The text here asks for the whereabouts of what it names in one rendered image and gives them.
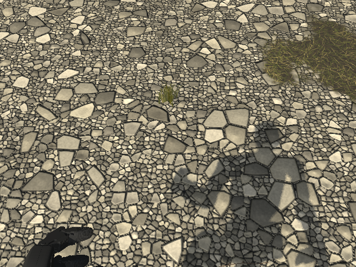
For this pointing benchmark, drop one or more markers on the robot left hand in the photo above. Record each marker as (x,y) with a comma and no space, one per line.
(42,254)

